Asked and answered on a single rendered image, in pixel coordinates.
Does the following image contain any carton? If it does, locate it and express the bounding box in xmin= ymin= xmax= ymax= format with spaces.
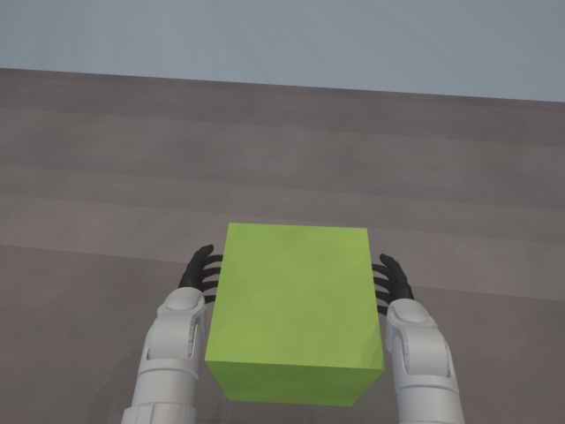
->
xmin=205 ymin=223 xmax=385 ymax=406

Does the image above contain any left robot forearm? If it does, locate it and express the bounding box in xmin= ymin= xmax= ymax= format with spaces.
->
xmin=121 ymin=287 xmax=207 ymax=424

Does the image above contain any robot left hand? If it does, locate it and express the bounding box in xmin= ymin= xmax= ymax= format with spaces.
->
xmin=178 ymin=245 xmax=223 ymax=304

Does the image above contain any robot right hand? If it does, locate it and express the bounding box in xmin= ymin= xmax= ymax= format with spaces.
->
xmin=372 ymin=254 xmax=415 ymax=316

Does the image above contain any right robot forearm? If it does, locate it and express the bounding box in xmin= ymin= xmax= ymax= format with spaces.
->
xmin=385 ymin=299 xmax=465 ymax=424

